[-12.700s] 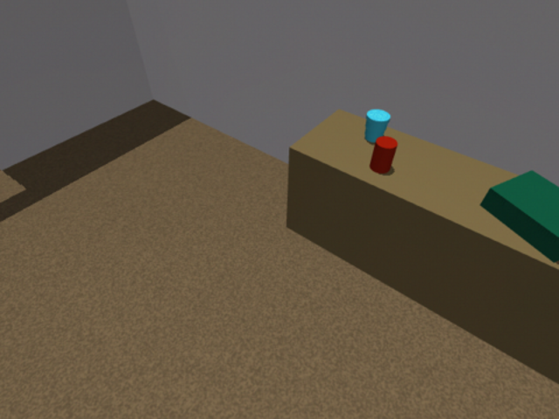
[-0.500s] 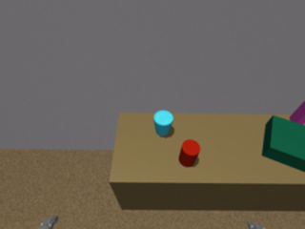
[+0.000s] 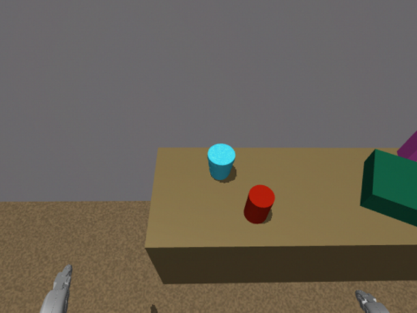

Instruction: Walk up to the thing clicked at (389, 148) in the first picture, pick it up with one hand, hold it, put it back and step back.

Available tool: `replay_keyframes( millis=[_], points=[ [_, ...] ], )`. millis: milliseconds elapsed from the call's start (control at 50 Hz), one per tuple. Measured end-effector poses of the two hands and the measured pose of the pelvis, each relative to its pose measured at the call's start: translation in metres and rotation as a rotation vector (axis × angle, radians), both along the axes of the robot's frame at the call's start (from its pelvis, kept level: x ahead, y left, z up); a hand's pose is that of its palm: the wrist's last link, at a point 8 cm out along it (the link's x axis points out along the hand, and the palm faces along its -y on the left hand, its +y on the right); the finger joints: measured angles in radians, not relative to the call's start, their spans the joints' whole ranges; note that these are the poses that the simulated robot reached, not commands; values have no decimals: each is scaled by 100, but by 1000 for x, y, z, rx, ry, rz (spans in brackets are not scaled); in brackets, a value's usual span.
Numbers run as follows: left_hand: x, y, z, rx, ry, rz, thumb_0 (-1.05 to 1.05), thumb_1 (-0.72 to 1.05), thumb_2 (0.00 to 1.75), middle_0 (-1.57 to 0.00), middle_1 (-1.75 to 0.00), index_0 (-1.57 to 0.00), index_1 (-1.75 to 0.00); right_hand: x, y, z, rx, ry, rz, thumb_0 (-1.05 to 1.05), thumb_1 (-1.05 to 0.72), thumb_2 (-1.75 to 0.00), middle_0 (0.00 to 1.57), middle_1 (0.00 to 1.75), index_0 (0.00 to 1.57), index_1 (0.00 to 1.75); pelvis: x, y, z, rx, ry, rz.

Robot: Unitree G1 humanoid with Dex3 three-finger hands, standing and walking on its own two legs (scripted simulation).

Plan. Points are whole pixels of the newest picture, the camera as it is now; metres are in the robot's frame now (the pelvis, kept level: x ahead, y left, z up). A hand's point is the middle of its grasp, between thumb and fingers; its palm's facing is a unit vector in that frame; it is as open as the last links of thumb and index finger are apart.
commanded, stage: go down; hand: right
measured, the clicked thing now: (258, 204) +0.47 -0.13 -0.22
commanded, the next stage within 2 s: none
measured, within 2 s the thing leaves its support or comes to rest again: neither
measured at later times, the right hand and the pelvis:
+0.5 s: hand out of the picture +0.17 -0.26 -0.10, palm faces +0.02 +0.95 -0.31, open 17.4 cm; pelvis +0.02 +0.00 -0.02, yaw -1 degrees
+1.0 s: hand out of the picture +0.17 -0.27 -0.09, palm faces +0.05 +0.95 -0.31, open 17.2 cm; pelvis +0.01 +0.00 -0.02, yaw -1 degrees
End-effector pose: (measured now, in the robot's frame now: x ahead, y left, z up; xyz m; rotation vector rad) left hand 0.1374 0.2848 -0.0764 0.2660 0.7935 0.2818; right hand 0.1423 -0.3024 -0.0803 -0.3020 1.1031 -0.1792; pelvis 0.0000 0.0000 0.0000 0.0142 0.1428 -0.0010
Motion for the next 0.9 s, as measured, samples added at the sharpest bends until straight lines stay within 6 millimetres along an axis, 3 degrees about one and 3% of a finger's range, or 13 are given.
replay_keyframes(
  millis=[160,320,900],
  points=[
    [18,-1,10,38,-73,-3,-1,-52,7,-6,-5,-5,-7,12,-2,7,9,-73,-11,-1,48,-3,7,5,6,5,12,2,-6,3,16,-7],
    [24,-6,7,30,-86,-5,-1,-54,6,-6,-5,-4,-6,14,-5,10,16,-54,1,-1,52,-1,7,5,7,4,18,1,-11,7,27,-10],
    [17,-22,13,32,-152,-17,-1,-54,5,-6,-6,-6,-6,4,-12,21,18,-114,0,-1,47,-1,8,4,7,4,12,-3,-22,13,40,-15]
  ],
)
